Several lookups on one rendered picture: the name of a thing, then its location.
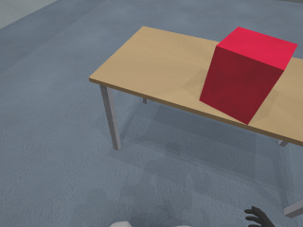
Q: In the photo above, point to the carton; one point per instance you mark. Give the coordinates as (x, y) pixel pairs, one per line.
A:
(244, 69)

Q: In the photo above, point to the table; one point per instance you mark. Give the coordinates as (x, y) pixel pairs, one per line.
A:
(170, 68)

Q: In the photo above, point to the right robot hand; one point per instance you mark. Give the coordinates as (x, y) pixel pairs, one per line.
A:
(261, 218)

